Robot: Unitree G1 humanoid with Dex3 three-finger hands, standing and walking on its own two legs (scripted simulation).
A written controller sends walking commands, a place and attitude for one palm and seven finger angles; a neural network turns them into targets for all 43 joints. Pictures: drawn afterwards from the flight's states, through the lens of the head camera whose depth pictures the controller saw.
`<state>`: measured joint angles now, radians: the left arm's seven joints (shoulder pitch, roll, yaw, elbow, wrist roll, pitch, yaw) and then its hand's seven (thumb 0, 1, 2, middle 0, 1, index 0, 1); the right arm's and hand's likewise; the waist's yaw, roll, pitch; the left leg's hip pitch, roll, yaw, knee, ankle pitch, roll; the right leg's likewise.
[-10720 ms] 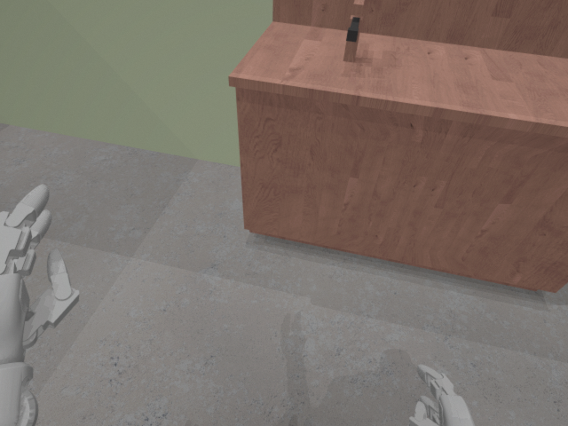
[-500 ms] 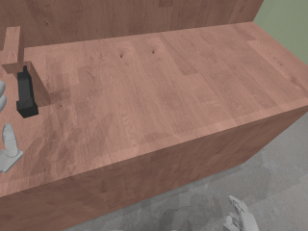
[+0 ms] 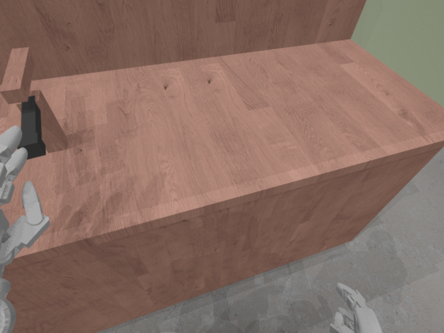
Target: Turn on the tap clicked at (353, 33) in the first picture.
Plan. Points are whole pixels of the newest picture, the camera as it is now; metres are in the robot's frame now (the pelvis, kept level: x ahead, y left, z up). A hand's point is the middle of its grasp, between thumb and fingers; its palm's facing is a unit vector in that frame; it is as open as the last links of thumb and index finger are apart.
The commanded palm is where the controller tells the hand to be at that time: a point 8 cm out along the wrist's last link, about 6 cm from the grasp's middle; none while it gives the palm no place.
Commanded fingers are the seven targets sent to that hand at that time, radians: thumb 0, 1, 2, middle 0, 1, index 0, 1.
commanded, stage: shuffle to correct the standing spot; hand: left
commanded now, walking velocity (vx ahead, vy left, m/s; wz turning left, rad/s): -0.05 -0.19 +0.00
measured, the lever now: (31, 146) +0.35 +0.33 +0.16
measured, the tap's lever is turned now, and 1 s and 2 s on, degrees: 5 5 5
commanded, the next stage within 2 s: come to a stop and stand still in 1.28 s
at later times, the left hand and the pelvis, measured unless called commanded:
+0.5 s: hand (49, 203) +0.23 +0.24 +0.18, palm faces +0.29 -0.83 -0.48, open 7.5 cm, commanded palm +0.17 +0.29 +0.19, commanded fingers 0.00 0.90 0.90 -0.20 -0.30 -0.20 -0.30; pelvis +0.01 +0.01 +0.00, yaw +0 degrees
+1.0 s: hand (18, 244) +0.18 +0.25 +0.17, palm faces +0.39 -0.84 -0.39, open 7.5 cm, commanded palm +0.12 +0.29 +0.19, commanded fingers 0.00 0.90 0.90 -0.20 -0.30 -0.20 -0.30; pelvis -0.03 +0.01 -0.01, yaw +2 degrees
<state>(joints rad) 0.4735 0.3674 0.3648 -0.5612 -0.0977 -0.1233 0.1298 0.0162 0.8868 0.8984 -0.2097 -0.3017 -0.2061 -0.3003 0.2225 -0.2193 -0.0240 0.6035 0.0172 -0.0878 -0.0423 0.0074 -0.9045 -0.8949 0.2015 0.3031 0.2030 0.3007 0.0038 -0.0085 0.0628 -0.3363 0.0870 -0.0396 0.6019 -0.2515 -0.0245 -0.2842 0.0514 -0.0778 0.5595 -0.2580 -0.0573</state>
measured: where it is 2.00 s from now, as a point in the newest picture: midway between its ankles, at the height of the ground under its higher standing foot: outside the picture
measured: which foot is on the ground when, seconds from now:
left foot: down 0.00-0.96, up 0.98-1.00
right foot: down 0.00-1.00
